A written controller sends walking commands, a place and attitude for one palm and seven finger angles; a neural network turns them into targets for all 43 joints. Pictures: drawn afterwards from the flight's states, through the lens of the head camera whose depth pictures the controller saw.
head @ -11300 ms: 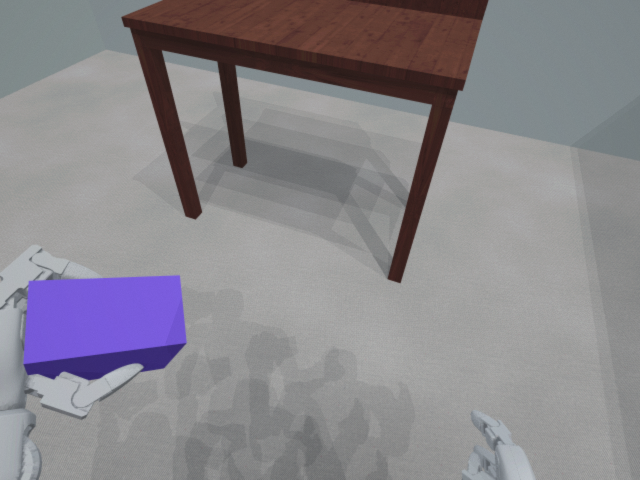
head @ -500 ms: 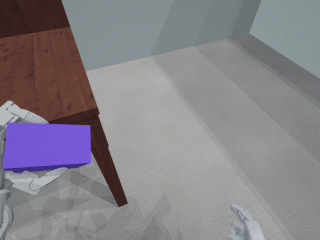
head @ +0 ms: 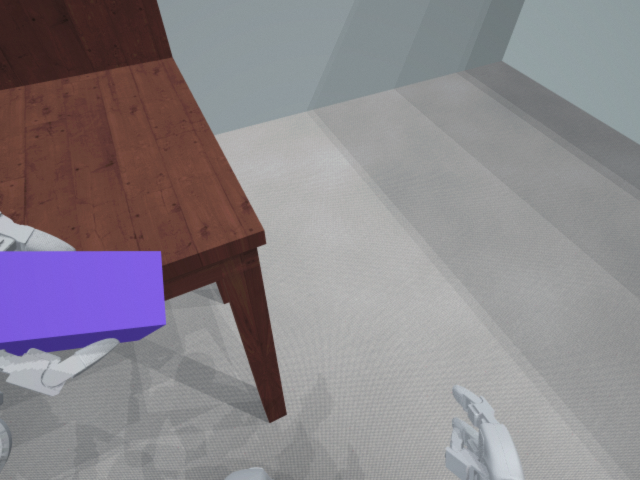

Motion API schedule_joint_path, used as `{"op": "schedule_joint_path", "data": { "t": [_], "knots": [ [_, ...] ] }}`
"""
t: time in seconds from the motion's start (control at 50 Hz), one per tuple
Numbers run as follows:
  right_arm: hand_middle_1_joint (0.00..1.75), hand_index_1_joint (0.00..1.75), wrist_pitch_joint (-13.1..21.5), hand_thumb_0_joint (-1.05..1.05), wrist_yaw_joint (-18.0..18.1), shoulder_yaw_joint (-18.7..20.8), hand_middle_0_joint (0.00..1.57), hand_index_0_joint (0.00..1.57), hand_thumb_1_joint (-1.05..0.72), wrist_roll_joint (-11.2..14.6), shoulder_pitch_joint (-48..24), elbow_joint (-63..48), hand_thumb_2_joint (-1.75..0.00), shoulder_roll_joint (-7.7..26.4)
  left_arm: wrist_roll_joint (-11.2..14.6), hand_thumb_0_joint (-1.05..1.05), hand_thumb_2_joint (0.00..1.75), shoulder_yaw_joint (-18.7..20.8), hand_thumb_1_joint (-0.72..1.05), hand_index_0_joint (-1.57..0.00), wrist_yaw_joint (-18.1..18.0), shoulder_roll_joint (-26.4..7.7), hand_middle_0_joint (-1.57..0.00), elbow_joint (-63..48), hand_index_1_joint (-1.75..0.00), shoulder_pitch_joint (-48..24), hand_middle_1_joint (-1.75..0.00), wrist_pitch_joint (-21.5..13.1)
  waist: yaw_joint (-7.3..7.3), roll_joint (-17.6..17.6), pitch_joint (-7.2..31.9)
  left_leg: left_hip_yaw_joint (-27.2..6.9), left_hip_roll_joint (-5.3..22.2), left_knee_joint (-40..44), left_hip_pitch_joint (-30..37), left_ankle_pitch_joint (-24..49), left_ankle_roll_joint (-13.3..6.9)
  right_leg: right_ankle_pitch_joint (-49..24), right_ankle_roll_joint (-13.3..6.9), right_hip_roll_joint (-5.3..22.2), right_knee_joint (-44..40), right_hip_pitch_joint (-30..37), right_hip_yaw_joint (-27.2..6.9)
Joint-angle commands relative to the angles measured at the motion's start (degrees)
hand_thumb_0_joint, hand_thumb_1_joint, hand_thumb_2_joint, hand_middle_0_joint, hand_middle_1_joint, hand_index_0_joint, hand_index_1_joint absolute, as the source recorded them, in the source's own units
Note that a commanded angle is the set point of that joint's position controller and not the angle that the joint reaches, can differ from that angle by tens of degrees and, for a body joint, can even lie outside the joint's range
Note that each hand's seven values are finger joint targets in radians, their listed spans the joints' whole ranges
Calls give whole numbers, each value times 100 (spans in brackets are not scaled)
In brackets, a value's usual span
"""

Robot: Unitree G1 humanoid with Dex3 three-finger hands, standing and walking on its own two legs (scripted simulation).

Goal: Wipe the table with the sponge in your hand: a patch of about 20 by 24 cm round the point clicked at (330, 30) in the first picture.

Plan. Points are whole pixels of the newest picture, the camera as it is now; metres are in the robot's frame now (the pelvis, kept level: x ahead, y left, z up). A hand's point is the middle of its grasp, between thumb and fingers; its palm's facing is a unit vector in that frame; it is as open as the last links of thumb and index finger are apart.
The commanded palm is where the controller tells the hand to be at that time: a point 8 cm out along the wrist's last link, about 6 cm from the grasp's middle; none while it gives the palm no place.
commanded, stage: shuffle to correct the standing spot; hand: left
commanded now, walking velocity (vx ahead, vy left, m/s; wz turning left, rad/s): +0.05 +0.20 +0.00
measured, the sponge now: (103, 302) +0.24 +0.22 +0.16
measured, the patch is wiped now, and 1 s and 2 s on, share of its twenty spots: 0.00 0.00 0.00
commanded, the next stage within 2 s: come to a stop and stand still in 1.42 s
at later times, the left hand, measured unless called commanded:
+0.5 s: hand out of the picture +0.20 +0.34 +0.20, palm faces +0.39 -0.81 -0.43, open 10.8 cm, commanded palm +0.14 +0.40 +0.20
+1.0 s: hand out of the picture +0.18 +0.47 +0.20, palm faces +0.43 -0.77 -0.46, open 10.8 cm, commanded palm +0.12 +0.51 +0.20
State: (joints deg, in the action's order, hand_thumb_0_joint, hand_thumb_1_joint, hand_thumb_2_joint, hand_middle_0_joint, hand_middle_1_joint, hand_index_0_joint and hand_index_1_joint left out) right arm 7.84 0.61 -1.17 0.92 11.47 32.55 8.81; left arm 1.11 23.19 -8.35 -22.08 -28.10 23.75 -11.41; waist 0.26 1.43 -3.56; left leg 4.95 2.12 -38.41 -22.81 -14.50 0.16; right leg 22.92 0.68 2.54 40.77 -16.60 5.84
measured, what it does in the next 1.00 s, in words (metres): steps to the left: left foot, then right foot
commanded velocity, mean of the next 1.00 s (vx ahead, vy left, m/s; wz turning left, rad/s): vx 0.09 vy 0.17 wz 0.01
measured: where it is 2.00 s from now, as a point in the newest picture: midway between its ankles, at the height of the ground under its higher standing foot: outside the picture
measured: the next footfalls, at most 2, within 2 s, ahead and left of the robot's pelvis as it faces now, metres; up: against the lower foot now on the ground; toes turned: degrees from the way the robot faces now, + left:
left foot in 0.24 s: +0.07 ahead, +0.22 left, +0.00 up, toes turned +5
right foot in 0.50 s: +0.02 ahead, +0.04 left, +0.00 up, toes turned -8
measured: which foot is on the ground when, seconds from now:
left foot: down 0.00-0.02, up 0.04-0.22, down 0.24-0.52, up 0.54-0.80, down 0.82-1.00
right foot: down 0.00-0.26, up 0.28-0.48, down 0.50-0.84, up 0.86-1.00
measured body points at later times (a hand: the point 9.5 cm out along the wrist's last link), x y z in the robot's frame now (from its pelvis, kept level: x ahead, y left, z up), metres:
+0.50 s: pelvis -0.02 +0.12 +0.00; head +0.00 +0.11 +0.45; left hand +0.17 +0.38 +0.23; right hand +0.16 -0.10 -0.08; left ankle +0.03 +0.22 -0.72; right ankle -0.02 +0.04 -0.72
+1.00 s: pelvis -0.04 +0.22 +0.01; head -0.02 +0.23 +0.45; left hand +0.15 +0.51 +0.23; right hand +0.13 +0.01 -0.08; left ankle -0.02 +0.38 -0.72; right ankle -0.04 +0.14 -0.70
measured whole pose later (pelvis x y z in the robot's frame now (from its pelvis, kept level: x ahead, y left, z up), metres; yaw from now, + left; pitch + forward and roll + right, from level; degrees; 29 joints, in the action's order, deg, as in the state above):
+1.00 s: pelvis -0.04 +0.22 +0.01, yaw +1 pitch +0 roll +2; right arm 7.0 1.6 0.2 1.1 12.0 34.7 8.3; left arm 1.0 24.0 -9.2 -25.1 -32.1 25.4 -11.3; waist -0.1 2.9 -3.2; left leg 4.3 3.5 -35.6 -17.8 -16.9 2.3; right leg 26.6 1.4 2.6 48.5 -21.3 6.6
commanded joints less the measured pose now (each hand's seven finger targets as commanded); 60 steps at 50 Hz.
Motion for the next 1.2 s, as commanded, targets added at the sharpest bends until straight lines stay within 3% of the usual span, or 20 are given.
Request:
{"op": "schedule_joint_path", "data": {
  "t": [0.0, 0.08, 0.16, 0.2, 0.24, 0.28, 0.44, 0.46, 0.5, 0.58, 0.62, 0.7, 0.76, 0.82, 0.84, 0.88, 1.0, 1.04, 1.08, 1.18],
  "knots": [
    [30, 30, 147, 0, -45, 221, 20, 20, -90, -84, -489, -789, -90, 789, 97, 0, 130, 665, 10, -120, -164, -1335, -120, -1740, -160, -216, -160, -453, 93, 949, 874, -167, -231, -1534, -1226, -1214, 134, -2295, -985, 2341, -2278, 1135, -3112],
    [30, 30, -13, 0, 22, 225, 20, 20, -90, -114, -482, -502, -90, 865, 89, 0, 130, 932, 10, -120, -205, -1327, -120, -1086, -160, -30, -160, -446, 17, 696, 697, -982, 382, -1977, -1172, -970, 182, -3387, -1050, 2124, -1644, 770, -2011],
    [30, 30, -105, 0, 125, 237, 20, 20, -90, -53, -473, -533, -90, 654, 55, 0, 130, 661, 10, -120, -167, -976, -120, -798, -160, -227, -160, -433, 8, 835, 852, 20, -121, 430, 503, -11, 120, -2786, -503, 1345, -1260, 381, -776],
    [30, 30, -60, 0, 194, 340, 20, 20, -90, -20, -377, -569, -90, 755, 69, 0, 130, 426, 10, -120, -125, -849, -120, -978, -160, -291, -160, -388, -77, -104, 1013, 238, -227, 1269, 1308, 774, 134, -2292, -198, 897, -331, 237, -405],
    [30, 30, 41, 0, 183, 497, 20, 20, -90, 26, -320, -769, -90, 1059, 92, 0, 130, 328, 10, -120, -100, -866, -120, -1605, -160, -545, -160, -447, -24, -2013, 1197, -1649, 1278, 1534, 1638, 2564, -698, 815, 172, 99, 1291, -833, -155],
    [30, 30, 156, 0, 169, 480, 20, 20, -90, -31, -324, -722, -90, 974, 83, 0, 130, 436, 10, -120, -75, -993, -120, -1560, -160, -282, -160, -491, -20, -2020, 1073, -1874, 1443, 1752, 1554, 2745, -1103, 1440, 123, 37, 2304, -1335, -259],
    [30, 30, 211, 0, 36, 290, 20, 20, -90, -72, -474, -664, -90, 981, 123, 0, 130, 681, 10, -120, -209, -1068, -120, -1808, -160, 176, -160, -345, 118, -1425, 1172, -914, 805, 1203, 162, 822, -531, -574, -31, 62, -1032, 945, 29],
    [30, 30, 131, 0, 38, 271, 20, 20, -90, -79, -413, -657, -90, 939, 95, 0, 130, 730, 10, -120, -209, -1108, -120, -1510, -160, 189, -160, -323, 94, -876, 1094, -725, 562, 738, -371, 36, -326, -934, -210, 462, -1631, 1349, -411],
    [30, 30, -63, 0, 13, 292, 20, 20, -90, -117, -371, -746, -90, 897, 171, 0, 130, 887, 10, -120, -210, -1240, -120, -931, -160, 44, -160, -322, 54, 1039, 694, -429, -174, -1690, -1350, -1432, 145, -1159, -1183, 2582, -2577, 981, -3348],
    [30, 30, -185, 0, 0, 307, 20, 20, -90, -75, -328, -459, -90, 964, 147, 0, 130, 705, 10, -120, -115, -995, -120, -307, -160, -95, -160, -347, -27, 826, 425, -1127, 360, -2781, -1366, -749, 221, -1537, -1049, 2176, -2165, 376, -2014],
    [30, 30, -207, 0, 78, 243, 20, 20, -90, -66, -355, -474, -90, 838, 77, 0, 130, 470, 10, -120, -98, -827, -120, -282, -160, -84, -160, -424, -35, 871, 452, -679, 360, -1804, -782, -517, 166, -1890, -683, 1723, -2022, 259, -978],
    [30, 30, -34, 0, 205, 297, 20, 20, -90, -101, -590, -534, -90, 731, 26, 0, 130, 129, 10, -120, -176, -748, -120, -1060, -160, -442, -160, -377, 101, 838, 516, 204, -15, -68, 493, -422, 43, -1269, -593, 1567, -1966, -13, -812],
    [30, 30, 35, 0, 267, 409, 20, 20, -90, -86, -387, -576, -90, 824, 13, 0, 130, 280, 10, -120, -229, -1024, -120, -1866, -160, -697, -160, -344, 1, 185, 820, 372, -292, 1059, 1164, 115, 102, -1004, -305, 1118, -1099, 151, -514],
    [30, 30, 125, 0, 249, 544, 20, 20, -90, -35, -262, -703, -90, 1098, -20, 0, 130, 398, 10, -120, -225, -1108, -120, -2291, -160, -585, -160, -454, -23, -1892, 983, -1859, 1395, 1906, 1485, 1474, -759, 914, 133, -18, 1520, -936, 17],
    [30, 30, 151, 0, 214, 654, 20, 20, -90, 8, -207, -654, -90, 1165, -43, 0, 130, 509, 10, -120, -197, -1072, -120, -1772, -160, -268, -160, -429, -12, -1436, 895, -1763, 1398, 1898, 1403, 1796, -832, 1073, 67, -92, 2088, -1203, -55],
    [30, 30, 145, 0, 204, 592, 20, 20, -90, -34, -342, -524, -90, 988, 57, 0, 130, 837, 10, -120, -213, -1290, -120, -1970, -160, -185, -160, -433, -5, -2173, 1116, -1489, 1276, 1628, 1481, 1895, -985, 980, 65, 59, 2054, -1170, -99],
    [30, 30, 198, 0, 141, 336, 20, 20, -90, 22, -339, -460, -90, 892, 64, 0, 130, 493, 10, -120, -183, -867, -120, -1259, -160, 128, -160, -300, 28, -896, 967, -553, 698, 806, 36, -192, -443, -594, -69, -1, -1477, 1015, -69],
    [30, 30, 74, 0, 122, 293, 20, 20, -90, -53, -332, -519, -90, 789, 23, 0, 130, 597, 10, -120, -192, -1105, -120, -789, -160, -50, -160, -188, 55, 1351, 676, 25, -198, -1494, -1388, -1416, 2, -316, -1010, 1961, -2620, 1293, -3245],
    [30, 30, 41, 0, 59, 435, 20, 20, -90, 21, -428, -410, -90, 995, 97, 0, 130, 275, 10, -120, -108, -823, -120, -697, -160, -484, -160, -221, 8, 1303, 333, -623, -33, -2847, -1670, -1060, 106, -1155, -1161, 2132, -2728, 994, -3239],
    [30, 30, -106, 0, 181, 181, 20, 20, -90, -97, -660, -376, -90, 758, 9, 0, 130, 418, 10, -120, -85, -976, -120, -757, -160, -612, -160, -469, 57, 763, 493, -321, 299, -1181, -554, -425, 1, -2190, -862, 1428, -2076, 505, -998]
  ]
}}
